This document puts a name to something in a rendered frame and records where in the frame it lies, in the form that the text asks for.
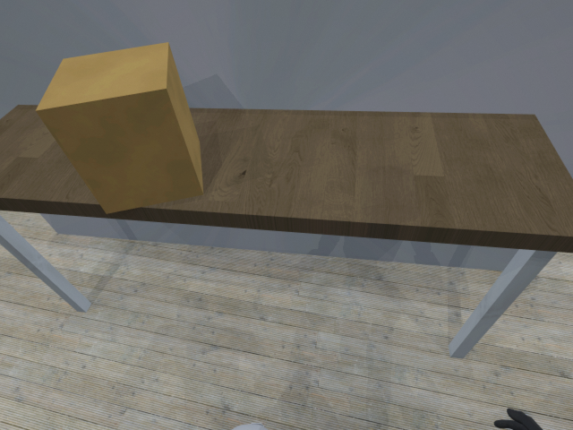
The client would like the carton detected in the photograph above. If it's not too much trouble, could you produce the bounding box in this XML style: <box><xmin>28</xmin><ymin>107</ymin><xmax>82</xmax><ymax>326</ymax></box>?
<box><xmin>36</xmin><ymin>42</ymin><xmax>203</xmax><ymax>214</ymax></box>

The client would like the table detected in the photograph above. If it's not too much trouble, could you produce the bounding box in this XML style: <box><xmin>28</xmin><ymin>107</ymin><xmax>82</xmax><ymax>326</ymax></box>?
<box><xmin>0</xmin><ymin>105</ymin><xmax>573</xmax><ymax>359</ymax></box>

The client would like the right robot hand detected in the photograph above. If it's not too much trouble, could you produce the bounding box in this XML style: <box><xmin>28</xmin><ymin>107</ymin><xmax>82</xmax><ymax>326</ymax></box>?
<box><xmin>494</xmin><ymin>408</ymin><xmax>543</xmax><ymax>430</ymax></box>

